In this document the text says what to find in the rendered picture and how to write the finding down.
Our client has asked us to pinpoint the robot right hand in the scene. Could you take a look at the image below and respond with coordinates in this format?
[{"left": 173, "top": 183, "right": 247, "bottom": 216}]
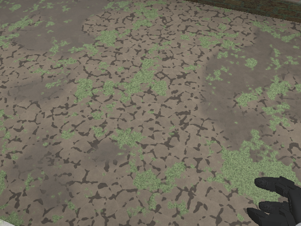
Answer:
[{"left": 246, "top": 176, "right": 301, "bottom": 226}]

